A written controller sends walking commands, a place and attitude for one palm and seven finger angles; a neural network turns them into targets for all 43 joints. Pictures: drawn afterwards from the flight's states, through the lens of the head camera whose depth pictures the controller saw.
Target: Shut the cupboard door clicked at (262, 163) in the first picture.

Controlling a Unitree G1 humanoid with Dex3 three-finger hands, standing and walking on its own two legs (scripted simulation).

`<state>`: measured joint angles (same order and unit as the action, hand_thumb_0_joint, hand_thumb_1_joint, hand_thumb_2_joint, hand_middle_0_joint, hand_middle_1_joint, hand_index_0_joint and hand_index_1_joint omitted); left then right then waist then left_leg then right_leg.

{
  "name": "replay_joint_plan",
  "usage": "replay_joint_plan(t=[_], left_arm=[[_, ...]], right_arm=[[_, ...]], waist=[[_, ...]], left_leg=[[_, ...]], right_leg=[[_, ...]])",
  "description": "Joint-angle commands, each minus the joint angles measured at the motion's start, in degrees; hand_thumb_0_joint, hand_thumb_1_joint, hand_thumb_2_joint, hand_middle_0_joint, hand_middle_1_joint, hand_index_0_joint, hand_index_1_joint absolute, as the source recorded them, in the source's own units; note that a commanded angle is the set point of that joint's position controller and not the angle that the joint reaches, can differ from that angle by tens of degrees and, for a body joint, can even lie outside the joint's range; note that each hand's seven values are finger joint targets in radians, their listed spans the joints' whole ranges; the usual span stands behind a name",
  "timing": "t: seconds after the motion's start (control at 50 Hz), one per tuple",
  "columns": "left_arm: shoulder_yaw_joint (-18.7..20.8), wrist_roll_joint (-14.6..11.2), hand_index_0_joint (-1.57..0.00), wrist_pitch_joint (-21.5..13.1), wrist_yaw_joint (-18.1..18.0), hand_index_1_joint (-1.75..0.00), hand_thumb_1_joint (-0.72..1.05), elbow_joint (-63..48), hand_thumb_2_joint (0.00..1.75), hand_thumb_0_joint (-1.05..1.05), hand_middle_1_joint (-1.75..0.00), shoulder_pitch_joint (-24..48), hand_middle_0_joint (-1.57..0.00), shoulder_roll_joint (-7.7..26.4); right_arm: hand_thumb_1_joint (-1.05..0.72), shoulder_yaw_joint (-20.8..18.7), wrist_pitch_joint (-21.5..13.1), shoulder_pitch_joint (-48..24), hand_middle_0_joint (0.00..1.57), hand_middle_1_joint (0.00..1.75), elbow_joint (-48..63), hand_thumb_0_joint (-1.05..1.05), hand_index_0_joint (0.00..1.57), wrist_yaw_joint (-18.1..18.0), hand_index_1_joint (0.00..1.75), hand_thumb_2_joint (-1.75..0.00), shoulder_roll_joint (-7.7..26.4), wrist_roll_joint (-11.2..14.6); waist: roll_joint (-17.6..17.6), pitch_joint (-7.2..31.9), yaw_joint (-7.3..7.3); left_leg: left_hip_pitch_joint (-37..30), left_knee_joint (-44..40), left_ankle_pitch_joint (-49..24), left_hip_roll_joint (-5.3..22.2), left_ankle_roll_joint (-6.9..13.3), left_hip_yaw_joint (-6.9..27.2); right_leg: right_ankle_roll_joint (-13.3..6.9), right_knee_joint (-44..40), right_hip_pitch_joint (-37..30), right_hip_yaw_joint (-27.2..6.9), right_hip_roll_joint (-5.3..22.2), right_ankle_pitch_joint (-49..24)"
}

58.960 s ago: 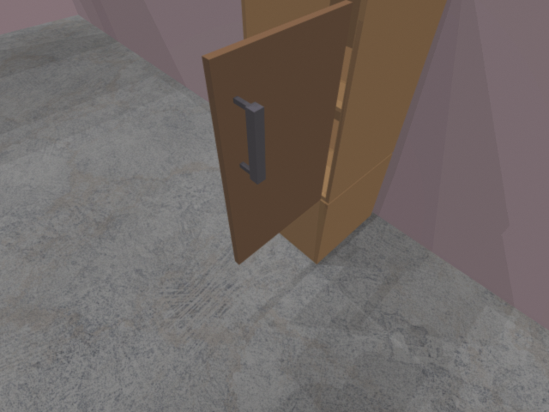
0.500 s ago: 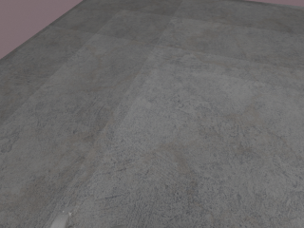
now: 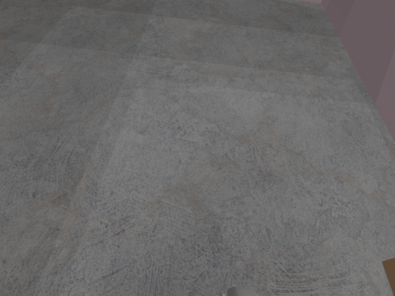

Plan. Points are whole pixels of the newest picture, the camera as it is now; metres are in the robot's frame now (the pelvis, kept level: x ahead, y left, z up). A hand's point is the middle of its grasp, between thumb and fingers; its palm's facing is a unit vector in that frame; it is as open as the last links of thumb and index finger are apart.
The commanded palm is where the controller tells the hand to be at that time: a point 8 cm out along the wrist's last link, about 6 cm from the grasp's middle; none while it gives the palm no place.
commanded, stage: turn to face it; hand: left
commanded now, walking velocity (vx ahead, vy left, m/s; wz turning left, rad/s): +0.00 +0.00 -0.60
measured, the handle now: out of the picture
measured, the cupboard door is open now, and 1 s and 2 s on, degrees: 18 18 18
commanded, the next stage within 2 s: none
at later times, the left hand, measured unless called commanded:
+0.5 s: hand (129, 285) +0.16 +0.16 -0.18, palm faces -0.25 -0.95 -0.21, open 7.4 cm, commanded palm none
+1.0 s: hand (168, 258) +0.22 +0.08 -0.16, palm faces -0.54 -0.80 -0.27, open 7.4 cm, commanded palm none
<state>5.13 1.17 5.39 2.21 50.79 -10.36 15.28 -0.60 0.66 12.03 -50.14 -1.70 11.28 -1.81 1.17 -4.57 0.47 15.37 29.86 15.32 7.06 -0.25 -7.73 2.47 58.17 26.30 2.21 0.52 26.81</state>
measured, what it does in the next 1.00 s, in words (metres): steps on the spot, turning right: right foot, then left foot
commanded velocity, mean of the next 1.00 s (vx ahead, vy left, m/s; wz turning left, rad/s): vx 0.00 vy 0.00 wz -0.60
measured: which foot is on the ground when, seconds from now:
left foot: down 0.00-0.16, up 0.18-0.48, down 0.50-0.82, up 0.84-1.00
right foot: up 0.00-0.14, down 0.16-0.50, up 0.52-0.80, down 0.82-1.00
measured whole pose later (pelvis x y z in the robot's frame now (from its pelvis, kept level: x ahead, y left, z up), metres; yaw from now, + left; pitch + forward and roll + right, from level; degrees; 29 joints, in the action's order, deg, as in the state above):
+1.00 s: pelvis +0.03 -0.05 -0.01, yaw -34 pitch +1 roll +1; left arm 2.9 1.2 2.6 0.1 50.5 -10.2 12.7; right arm -3.1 3.6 10.1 -51.8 -1.2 15.5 -0.7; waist -1.3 -5.1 -0.4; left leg 28.5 60.1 25.0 4.7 -5.0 -2.9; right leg -1.9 30.7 15.7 -0.4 -1.0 16.5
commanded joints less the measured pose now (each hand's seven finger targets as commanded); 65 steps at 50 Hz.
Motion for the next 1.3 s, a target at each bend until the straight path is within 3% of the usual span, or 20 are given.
replay_joint_plan(t=[0.0, 0.1, 0.14, 0.16, 0.18, 0.26, 0.42, 0.44, 0.48, 0.54, 0.7, 0.76, 0.8, 0.86, 0.92, 1.12, 1.14, 1.16, 1.18, 1.28], left_arm=[[0.3, -0.1, -0.20, -2.1, 0.4, -0.30, 0.90, -6.0, 0.90, 0.00, -0.30, 3.6, -0.20, 1.5], [0.8, 0.0, -0.20, -3.1, -0.1, -0.30, 0.90, -4.3, 0.90, 0.00, -0.30, -2.3, -0.20, 3.9], [2.4, 0.5, -0.20, -4.2, -1.4, -0.30, 0.90, -2.6, 0.90, 0.00, -0.30, -7.4, -0.20, 13.8], [2.5, -0.1, -0.20, -4.0, -2.1, -0.30, 0.90, -2.3, 0.90, 0.00, -0.30, -9.3, -0.20, 14.7], [2.6, 0.1, -0.20, -4.3, -2.7, -0.30, 0.90, -2.3, 0.90, 0.00, -0.30, -7.1, -0.20, 13.0], [1.1, 0.1, -0.20, -4.2, -2.9, -0.30, 0.90, -4.9, 0.90, 0.00, -0.30, 0.7, -0.20, 9.2], [1.6, 0.1, -0.20, -3.5, -2.5, -0.30, 0.90, -4.3, 0.90, 0.00, -0.30, 2.1, -0.20, 9.7], [1.2, -0.4, -0.20, -3.2, -2.4, -0.30, 0.90, -5.0, 0.90, 0.00, -0.30, 2.3, -0.20, 8.0], [0.3, -0.6, -0.20, -3.0, -1.5, -0.30, 0.90, -6.9, 0.90, 0.00, -0.30, -0.4, -0.20, 4.0], [1.3, 0.1, -0.20, -2.6, -0.6, -0.30, 0.90, -5.9, 0.90, 0.00, -0.30, 2.1, -0.20, 5.4], [0.2, -0.1, -0.20, -2.4, 0.3, -0.30, 0.90, -6.2, 0.90, 0.00, -0.30, 3.1, -0.20, 1.8], [0.7, 0.1, -0.20, -3.1, 0.1, -0.30, 0.90, -4.7, 0.90, 0.00, -0.30, -2.0, -0.20, 3.8], [2.5, 0.7, -0.20, -4.2, -1.3, -0.30, 0.90, -2.9, 0.90, 0.00, -0.30, -7.5, -0.20, 14.0], [2.0, 0.0, -0.20, -4.1, -2.9, -0.30, 0.90, -3.3, 0.90, 0.00, -0.30, -3.7, -0.20, 11.0], [1.1, 0.2, -0.20, -4.3, -3.0, -0.30, 0.90, -4.7, 0.90, 0.00, -0.30, 0.9, -0.20, 8.7], [1.5, 0.0, -0.20, -3.5, -2.5, -0.30, 0.90, -3.7, 0.90, 0.00, -0.30, 2.0, -0.20, 9.5], [1.0, -0.5, -0.20, -3.3, -2.3, -0.30, 0.90, -4.6, 0.90, 0.00, -0.30, 1.5, -0.20, 7.3], [0.4, -1.0, -0.20, -3.0, -1.7, -0.30, 0.90, -5.4, 0.90, 0.00, -0.30, -0.3, -0.20, 4.0], [0.4, -0.4, -0.20, -3.4, -1.5, -0.30, 0.90, -6.7, 0.90, 0.00, -0.30, 0.5, -0.20, 4.4], [1.0, 0.0, -0.20, -2.1, 0.0, -0.30, 0.90, -4.9, 0.90, 0.00, -0.30, 2.0, -0.20, 3.8]], right_arm=[[-0.90, -4.6, -0.6, 3.7, 0.20, 0.30, 2.0, 0.00, 0.20, -0.4, 0.30, -0.90, 13.5, -0.1], [-0.90, -5.4, -0.1, 1.1, 0.20, 0.30, 2.1, 0.00, 0.20, 0.3, 0.30, -0.90, 14.2, 0.5], [-0.90, -3.7, 0.3, -2.7, 0.20, 0.30, 6.0, 0.00, 0.20, 1.0, 0.30, -0.90, 7.0, 1.1], [-0.90, -3.3, 1.1, -6.1, 0.20, 0.30, 7.3, 0.00, 0.20, 0.4, 0.30, -0.90, 8.0, 1.0], [-0.90, -3.4, 1.0, -5.8, 0.20, 0.30, 6.5, 0.00, 0.20, -0.1, 0.30, -0.90, 7.8, 1.1], [-0.90, -3.3, 1.2, -2.5, 0.20, 0.30, 3.6, 0.00, 0.20, 0.6, 0.30, -0.90, 7.8, 1.0], [-0.90, -3.2, 0.0, 1.4, 0.20, 0.30, 3.5, 0.00, 0.20, 0.2, 0.30, -0.90, 7.3, 1.5], [-0.90, -3.4, -0.6, 4.0, 0.20, 0.30, 2.8, 0.00, 0.20, 0.0, 0.30, -0.90, 9.4, 1.3], [-0.90, -4.7, -0.8, 6.9, 0.20, 0.30, 3.8, 0.00, 0.20, -0.4, 0.30, -0.90, 17.9, 0.1], [-0.90, -3.8, -1.1, 0.5, 0.20, 0.30, 5.4, 0.00, 0.20, -0.6, 0.30, -0.90, 14.1, -0.3], [-0.90, -4.8, -0.3, 2.2, 0.20, 0.30, 3.0, 0.00, 0.20, 0.0, 0.30, -0.90, 14.4, -0.2], [-0.90, -5.2, 0.1, 0.2, 0.20, 0.30, 3.1, 0.00, 0.20, 0.4, 0.30, -0.90, 14.5, 0.4], [-0.90, -3.6, 0.4, -3.6, 0.20, 0.30, 7.0, 0.00, 0.20, 1.0, 0.30, -0.90, 7.5, 1.1], [-0.90, -3.6, 1.2, -5.9, 0.20, 0.30, 6.0, 0.00, 0.20, -0.1, 0.30, -0.90, 9.4, 1.1], [-0.90, -3.3, 1.1, -2.8, 0.20, 0.30, 3.8, 0.00, 0.20, 0.6, 0.30, -0.90, 8.1, 1.0], [-0.90, -3.2, 0.1, 1.2, 0.20, 0.30, 3.5, 0.00, 0.20, 0.1, 0.30, -0.90, 7.7, 1.6], [-0.90, -3.5, -0.6, 3.0, 0.20, 0.30, 3.1, 0.00, 0.20, -0.3, 0.30, -0.90, 10.4, 1.2], [-0.90, -4.4, -0.9, 4.4, 0.20, 0.30, 3.2, 0.00, 0.20, -0.4, 0.30, -0.90, 15.9, 0.3], [-0.90, -4.5, -0.6, 5.7, 0.20, 0.30, 4.1, 0.00, 0.20, -0.5, 0.30, -0.90, 17.7, 0.1], [-0.90, -3.4, -1.1, 0.0, 0.20, 0.30, 4.8, 0.00, 0.20, -0.9, 0.30, -0.90, 12.5, -0.3]], waist=[[-13.8, 7.5, -2.75], [-10.3, 8.6, 0.84], [15.9, 7.0, 4.13], [11.6, 5.9, 5.56], [16.1, 6.9, 3.60], [7.6, 8.0, -0.27], [6.8, 7.6, -2.07], [2.1, 8.7, -3.06], [-19.4, 10.6, -3.26], [-14.7, 5.1, -1.31], [-14.4, 7.7, -2.36], [-10.5, 8.4, 0.71], [17.2, 7.2, 4.43], [13.0, 5.7, 2.65], [7.1, 8.4, -0.21], [6.9, 8.1, -2.11], [-0.1, 9.6, -2.55], [-15.6, 10.6, -2.45], [-17.1, 9.6, -3.16], [-11.8, 6.0, -0.68]], left_leg=[[-9.4, -7.3, -23.6, 13.2, 7.5, 5.6], [-3.1, 3.5, -18.0, 11.5, 2.2, 0.7], [19.8, 25.5, 21.1, -1.7, -4.1, -2.9], [21.9, 32.9, 21.2, -1.6, -3.7, 5.0], [25.3, 36.7, 19.0, -1.5, -3.9, 7.6], [17.0, 31.6, 9.0, -1.4, -5.0, 6.4], [0.5, 1.0, -0.2, -5.2, -4.0, 5.1], [-6.6, -7.0, -4.8, -2.1, -3.0, 7.4], [-12.2, -12.2, -17.3, 20.9, 8.6, 27.8], [-3.6, -12.4, -15.1, 17.1, 9.4, 19.5], [-7.6, -5.5, -23.3, 14.1, 7.0, 4.4], [-1.7, 2.8, -15.8, 11.5, 2.4, 0.3], [20.2, 25.1, 21.3, -1.7, -4.2, -3.7], [24.0, 38.3, 15.2, -0.3, -4.1, 8.6], [17.0, 32.3, 8.9, -1.0, -4.9, 6.8], [-1.4, -0.9, -1.3, -5.3, -3.8, 5.5], [-8.5, -8.6, -3.9, -0.1, -1.9, 10.3], [-14.1, -11.5, -11.7, 13.3, 3.8, 23.6], [-11.1, -12.3, -17.8, 21.3, 9.6, 27.7], [-8.5, -9.4, -25.6, 12.3, 7.4, 10.6]], right_leg=[[-0.2, -9.4, -1.7, 2.4, 0.2, -0.2], [-2.5, -32.1, -17.2, 3.3, -0.2, -15.4], [-11.9, -39.4, -27.8, -23.8, 20.7, -40.0], [-15.2, -38.7, -24.6, -24.4, 21.8, -45.0], [-15.5, -37.5, -26.4, -25.1, 19.1, -46.6], [-13.2, -35.4, -20.6, -14.5, 12.9, -41.8], [-9.8, -30.4, -12.1, -19.7, 9.5, -34.3], [-7.0, -26.5, -7.4, -17.1, 6.0, -28.3], [-1.5, -2.3, 4.9, -4.0, -3.6, 10.6], [-0.3, 11.2, 6.2, -4.7, 1.0, 4.9], [-0.9, -13.1, -4.9, 3.2, -0.2, -0.6], [-2.4, -30.0, -16.8, 4.0, -0.8, -14.2], [-11.3, -39.9, -27.4, -24.7, 20.1, -36.6], [-15.3, -38.0, -23.0, -23.0, 17.8, -39.1], [-13.3, -35.9, -20.0, -15.6, 13.0, -39.3], [-9.3, -30.9, -11.1, -21.2, 8.8, -33.1], [-6.5, -26.3, -5.5, -18.2, 4.4, -26.6], [-2.8, -14.8, 3.3, -9.7, -3.8, -6.2], [-1.6, -1.8, 4.9, -4.5, -3.6, 9.9], [0.6, 7.5, 6.0, -2.8, 0.9, 1.0]])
